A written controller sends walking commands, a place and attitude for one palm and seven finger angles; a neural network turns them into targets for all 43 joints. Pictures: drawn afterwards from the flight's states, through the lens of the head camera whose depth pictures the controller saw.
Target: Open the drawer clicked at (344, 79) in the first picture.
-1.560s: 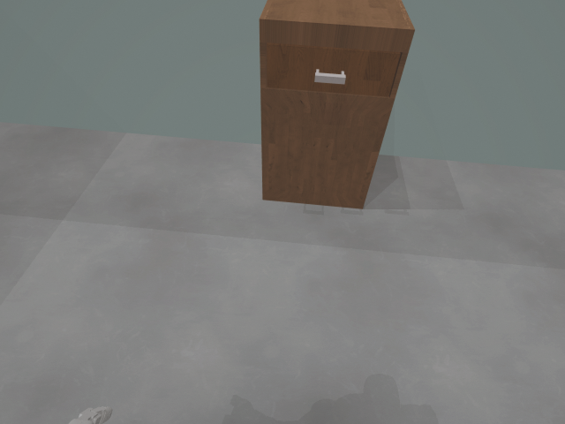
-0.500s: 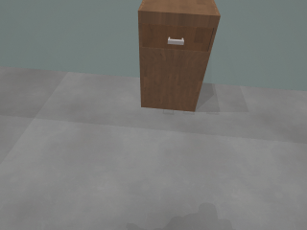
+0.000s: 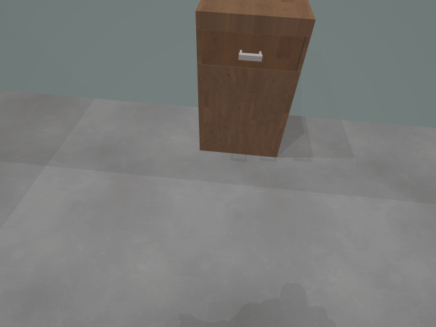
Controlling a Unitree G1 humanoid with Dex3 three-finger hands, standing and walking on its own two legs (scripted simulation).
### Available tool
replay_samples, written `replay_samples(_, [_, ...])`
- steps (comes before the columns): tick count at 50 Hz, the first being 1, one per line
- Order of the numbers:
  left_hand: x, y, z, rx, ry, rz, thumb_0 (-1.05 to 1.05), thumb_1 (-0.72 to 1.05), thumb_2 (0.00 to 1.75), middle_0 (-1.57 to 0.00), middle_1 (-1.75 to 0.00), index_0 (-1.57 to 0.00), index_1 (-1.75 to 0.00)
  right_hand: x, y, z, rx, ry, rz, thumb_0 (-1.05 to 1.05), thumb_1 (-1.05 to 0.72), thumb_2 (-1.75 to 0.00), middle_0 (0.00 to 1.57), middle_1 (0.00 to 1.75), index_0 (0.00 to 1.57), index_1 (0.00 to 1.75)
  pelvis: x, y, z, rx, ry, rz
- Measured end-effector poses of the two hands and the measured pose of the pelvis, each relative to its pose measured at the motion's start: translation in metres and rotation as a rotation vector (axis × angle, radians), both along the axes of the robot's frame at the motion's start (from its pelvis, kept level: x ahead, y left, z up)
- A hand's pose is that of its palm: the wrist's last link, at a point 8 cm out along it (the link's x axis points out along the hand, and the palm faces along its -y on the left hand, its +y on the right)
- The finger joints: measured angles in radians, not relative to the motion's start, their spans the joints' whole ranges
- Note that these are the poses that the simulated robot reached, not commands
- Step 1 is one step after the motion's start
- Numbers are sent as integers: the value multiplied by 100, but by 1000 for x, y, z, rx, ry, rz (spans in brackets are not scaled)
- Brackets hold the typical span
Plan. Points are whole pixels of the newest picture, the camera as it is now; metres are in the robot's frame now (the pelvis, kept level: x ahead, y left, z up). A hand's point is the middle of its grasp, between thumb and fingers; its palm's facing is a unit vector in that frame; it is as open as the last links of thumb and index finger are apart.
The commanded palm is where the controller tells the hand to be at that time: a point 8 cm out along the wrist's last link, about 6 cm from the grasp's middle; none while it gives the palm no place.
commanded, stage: walk to a spot facing it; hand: left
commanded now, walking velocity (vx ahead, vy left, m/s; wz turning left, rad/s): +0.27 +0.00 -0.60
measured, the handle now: (250, 54) +1.25 -0.08 -0.09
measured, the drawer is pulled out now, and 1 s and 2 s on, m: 0.00 0.00 0.00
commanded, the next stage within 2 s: none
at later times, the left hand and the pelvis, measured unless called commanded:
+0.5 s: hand out of the picture +0.09 +0.14 -0.17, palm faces -0.13 -0.97 -0.20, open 7.4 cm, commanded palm none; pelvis +0.10 -0.05 -0.01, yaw -13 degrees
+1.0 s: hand (179, 204) +0.47 +0.14 -0.18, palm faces -0.41 -0.88 -0.21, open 7.4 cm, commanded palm none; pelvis +0.32 -0.03 -0.01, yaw -32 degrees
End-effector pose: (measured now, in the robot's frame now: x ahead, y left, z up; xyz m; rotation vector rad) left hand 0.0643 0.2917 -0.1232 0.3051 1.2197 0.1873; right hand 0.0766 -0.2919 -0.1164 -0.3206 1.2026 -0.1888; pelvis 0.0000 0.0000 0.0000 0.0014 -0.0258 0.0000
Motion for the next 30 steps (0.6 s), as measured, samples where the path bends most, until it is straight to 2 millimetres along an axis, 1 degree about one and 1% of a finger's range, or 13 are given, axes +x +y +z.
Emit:
replay_samples(4, [1,-3,-3,-3,12,6,1,90,90,-20,-30,-20,-30,2,4,-3,8,-3,-6,0,-90,-90,21,30,20,30,4,0,-2,1,4,-18])
replay_samples(9, [-5,-20,-15,-44,76,-7,1,90,90,-20,-30,-20,-30,-7,16,-17,56,4,-61,0,-90,-90,20,30,20,30,19,-3,-8,10,12,-67])
replay_samples(13, [-2,-42,-22,-69,143,-31,1,90,90,-20,-30,-20,-30,-23,16,-32,100,24,-143,0,-90,-90,21,30,20,30,35,-15,-14,22,14,-133])
replay_samples(17, [15,-70,-29,-81,146,-56,1,90,90,-20,-30,-20,-30,-42,6,-52,128,92,-211,0,-90,-90,21,30,20,30,54,-32,-25,6,12,-159])
replay_samples(19, [21,-81,-29,-86,123,-38,1,90,90,-20,-30,-20,-30,-43,2,-53,134,146,-218,0,-90,-90,21,30,20,30,64,-39,-25,3,16,-158])
replay_samples(21, [23,-91,-26,-94,128,-24,1,90,90,-20,-30,-20,-30,-33,-1,-46,136,159,-224,1,-91,-90,21,30,20,30,76,-45,-19,7,21,-177])
replay_samples(23, [24,-100,-21,-104,166,-31,1,90,90,-20,-30,-20,-30,-13,-5,-38,136,126,-235,1,-91,-90,20,30,20,30,88,-48,-13,13,27,-205])
replay_samples(27, [31,-111,-12,-119,261,-71,1,90,90,-20,-30,-20,-30,43,-13,-24,136,0,-268,1,-91,-90,20,30,20,30,113,-49,-4,21,44,-260])
replay_samples(30, [49,-111,-10,-119,301,-91,1,90,90,-20,-30,-20,-30,88,-14,-19,139,-85,-279,1,-91,-90,20,30,20,30,135,-47,-3,17,53,-293])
